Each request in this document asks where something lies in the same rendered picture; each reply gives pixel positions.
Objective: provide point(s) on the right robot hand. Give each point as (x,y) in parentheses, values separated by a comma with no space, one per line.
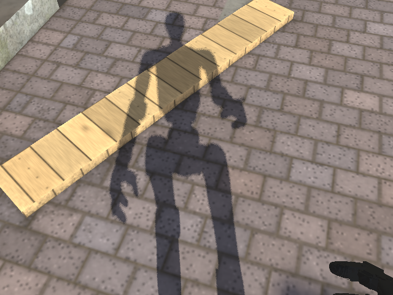
(366,274)

